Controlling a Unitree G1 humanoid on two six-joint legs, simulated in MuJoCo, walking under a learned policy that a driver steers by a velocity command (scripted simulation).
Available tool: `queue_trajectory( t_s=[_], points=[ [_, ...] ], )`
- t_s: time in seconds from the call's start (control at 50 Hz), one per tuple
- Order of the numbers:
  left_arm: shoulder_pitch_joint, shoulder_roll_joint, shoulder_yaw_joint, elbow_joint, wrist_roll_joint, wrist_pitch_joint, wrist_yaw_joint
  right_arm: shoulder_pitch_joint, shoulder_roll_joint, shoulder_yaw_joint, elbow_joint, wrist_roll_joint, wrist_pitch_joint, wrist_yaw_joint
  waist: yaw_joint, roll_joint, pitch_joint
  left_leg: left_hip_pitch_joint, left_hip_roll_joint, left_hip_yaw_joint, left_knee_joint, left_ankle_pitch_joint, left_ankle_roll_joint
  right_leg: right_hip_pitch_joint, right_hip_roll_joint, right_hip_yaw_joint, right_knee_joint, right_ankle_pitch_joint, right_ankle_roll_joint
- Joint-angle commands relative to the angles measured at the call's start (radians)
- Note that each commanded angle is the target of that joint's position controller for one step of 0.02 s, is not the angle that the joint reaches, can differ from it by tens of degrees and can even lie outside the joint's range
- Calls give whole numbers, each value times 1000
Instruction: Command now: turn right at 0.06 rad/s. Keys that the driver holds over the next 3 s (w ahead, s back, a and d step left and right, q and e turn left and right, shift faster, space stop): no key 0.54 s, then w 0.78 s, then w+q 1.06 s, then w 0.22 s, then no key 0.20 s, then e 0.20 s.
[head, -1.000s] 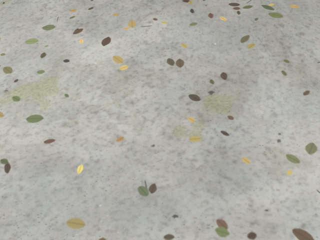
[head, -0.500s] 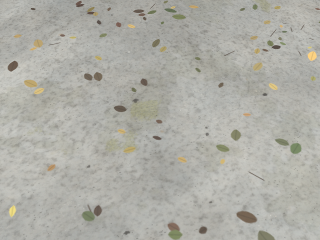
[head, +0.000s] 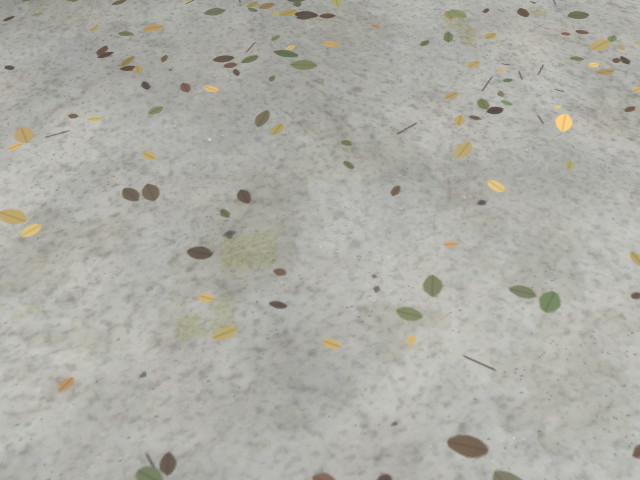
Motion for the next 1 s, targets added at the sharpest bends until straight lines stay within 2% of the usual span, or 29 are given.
queue_trajectory(
  t_s=[0.02,0.22,0.54,0.56,0.58,0.6,0.64,0.66,0.68,0.7,0.72,0.74,0.76,0.78,0.8,0.82,0.84,0.86,0.88,0.9,0.92,0.96,1.0],
  points=[
    [3,123,24,-38,0,-29,1,-19,-123,-29,-33,2,-2,-12,3,-90,-38,18,21,-5,-30,163,13,-21,-76,76,-91,226,-34],
    [12,117,12,22,-6,-44,2,-2,-133,-34,64,6,10,-28,2,-36,-30,43,25,-8,-44,181,-8,-23,-62,67,-98,239,-40],
    [47,107,-2,127,-10,-44,6,33,-125,-29,164,9,18,-41,2,-28,-21,40,19,0,-52,183,-2,-28,-33,25,-101,219,-29],
    [61,104,-3,139,-11,-42,8,49,-112,-25,175,10,19,-42,2,-37,-40,44,3,18,-46,99,-1,-22,-27,22,-115,112,-32],
    [65,118,2,145,-16,-38,11,49,-105,-24,178,14,20,-43,8,-54,-25,15,-26,49,-12,-32,4,-32,-25,35,-134,-72,-47],
    [69,143,10,145,-22,-35,14,37,-100,-23,172,19,17,-42,18,-89,5,-40,-54,80,44,-164,13,-54,-47,81,-167,-282,-77],
    [109,193,24,150,-29,-41,16,-8,-85,-18,138,23,-7,-32,41,-191,79,-184,-54,104,192,-223,29,-74,-188,286,-286,-544,-166],
    [120,208,32,153,-33,-49,17,-25,-77,-15,123,28,-25,-24,47,-216,116,-209,-21,80,259,-200,45,-108,-258,387,-329,-561,-212],
    [106,201,32,148,-33,-58,17,-18,-76,-16,120,34,-43,-15,33,-212,138,-231,7,61,284,-200,64,-113,-290,420,-337,-517,-232],
    [82,188,30,139,-35,-65,16,2,-73,-16,123,38,-57,-4,15,-205,140,-227,23,57,251,-221,84,-103,-291,401,-322,-455,-228],
    [46,179,29,125,-43,-66,14,44,-68,-16,137,41,-69,5,-16,-187,128,-149,25,69,146,-202,103,-122,-266,342,-292,-397,-204],
    [-6,172,26,107,-50,-64,12,132,-68,-22,176,42,-77,10,-64,-157,103,26,3,93,8,-101,112,-199,-207,252,-242,-323,-166],
    [-31,143,18,91,-44,-66,10,219,-86,-33,219,32,-78,12,-90,-95,72,167,-4,57,-45,-24,102,-264,-131,158,-122,-206,-128],
    [-48,71,-3,70,-31,-75,5,331,-154,-51,243,26,-79,10,-118,114,14,287,162,-219,-181,-155,149,-367,-15,-6,180,-122,-60],
    [-52,66,-1,25,-40,-92,12,414,-264,-71,251,18,-88,25,-125,308,-8,352,353,-618,-322,-271,281,-528,63,-39,428,-272,-30],
    [-25,115,11,39,-61,-105,10,328,-193,-49,227,10,-101,29,-74,171,44,305,384,-646,-330,-315,306,-592,4,45,588,-266,-43],
    [-3,121,14,54,-69,-116,0,261,-138,-36,197,17,-109,28,-45,114,92,281,342,-529,-325,-286,277,-629,-40,58,632,-160,-61],
    [7,117,17,68,-61,-124,-6,226,-130,-33,179,20,-111,29,-30,94,89,285,298,-426,-330,-220,241,-637,-75,31,623,-70,-70],
    [-22,128,24,63,-49,-130,-9,217,-115,-27,171,22,-108,31,-32,80,93,298,274,-348,-333,-96,217,-653,-100,12,594,0,-68],
    [-47,129,29,57,-39,-132,-16,233,-85,-17,172,18,-101,29,-37,84,75,293,235,-260,-334,35,195,-622,-117,-9,560,55,-61],
    [-56,112,28,54,-36,-131,-24,264,-73,-13,178,14,-94,25,-42,99,55,299,211,-202,-332,153,190,-601,-118,-34,534,89,-49],
    [-97,74,20,36,-33,-125,-33,305,-88,-13,181,11,-82,11,-52,83,40,303,195,-131,-331,325,203,-601,-115,-71,473,136,-18],
    [-182,45,8,-1,-35,-123,-35,304,-110,-14,171,8,-72,-2,-63,61,61,251,183,-85,-351,363,208,-577,-105,-94,340,191,4]
  ],
)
